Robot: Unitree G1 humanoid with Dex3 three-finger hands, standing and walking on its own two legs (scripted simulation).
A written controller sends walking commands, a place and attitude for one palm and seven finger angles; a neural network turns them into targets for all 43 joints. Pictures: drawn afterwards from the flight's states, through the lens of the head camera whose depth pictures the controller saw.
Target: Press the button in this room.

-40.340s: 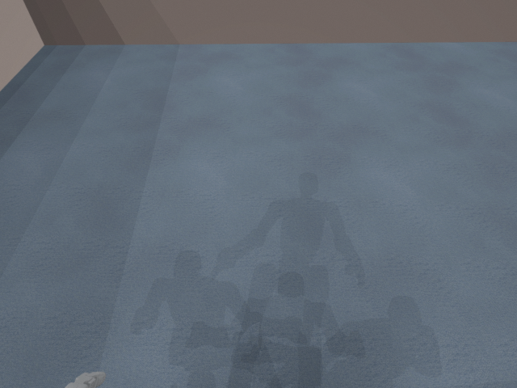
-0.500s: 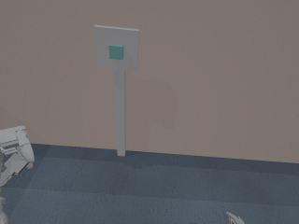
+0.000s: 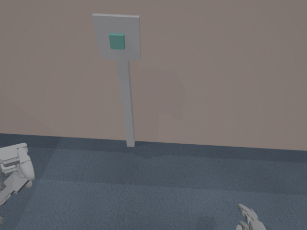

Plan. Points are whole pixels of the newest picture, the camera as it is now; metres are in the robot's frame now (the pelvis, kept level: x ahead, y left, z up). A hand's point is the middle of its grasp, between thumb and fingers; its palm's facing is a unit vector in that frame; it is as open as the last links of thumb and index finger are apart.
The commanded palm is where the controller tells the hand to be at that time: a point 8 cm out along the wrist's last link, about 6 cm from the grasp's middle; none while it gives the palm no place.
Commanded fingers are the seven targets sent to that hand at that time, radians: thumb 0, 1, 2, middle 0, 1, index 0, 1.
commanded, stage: stop stepping back and stand still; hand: left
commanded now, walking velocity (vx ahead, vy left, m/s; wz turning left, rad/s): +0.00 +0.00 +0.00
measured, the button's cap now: (117, 41) +0.86 +0.22 +0.11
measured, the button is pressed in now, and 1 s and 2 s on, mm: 0 0 0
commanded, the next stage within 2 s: let the arm hang, fingers relaxed in 0.28 s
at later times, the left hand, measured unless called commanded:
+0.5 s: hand (47, 201) +0.19 +0.28 -0.01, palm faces +0.13 -0.88 -0.47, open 3.0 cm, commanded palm none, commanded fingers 0.00 0.90 0.90 -1.04 -1.22 -1.04 -1.22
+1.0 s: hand out of the picture -0.03 +0.26 -0.17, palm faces +0.02 -0.95 -0.30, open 5.9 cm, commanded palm none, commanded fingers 0.00 0.90 0.90 -0.20 -0.30 -0.20 -0.30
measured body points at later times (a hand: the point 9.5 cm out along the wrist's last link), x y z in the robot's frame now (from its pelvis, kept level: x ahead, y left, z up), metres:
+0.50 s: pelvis +0.00 +0.03 -0.01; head +0.01 +0.01 +0.43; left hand +0.18 +0.33 +0.02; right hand +0.16 -0.21 -0.13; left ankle +0.04 +0.13 -0.74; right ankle +0.01 -0.09 -0.74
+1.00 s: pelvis -0.01 +0.03 +0.00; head +0.00 +0.03 +0.45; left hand -0.03 +0.31 -0.14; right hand +0.01 -0.22 -0.15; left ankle +0.04 +0.13 -0.74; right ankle +0.01 -0.09 -0.74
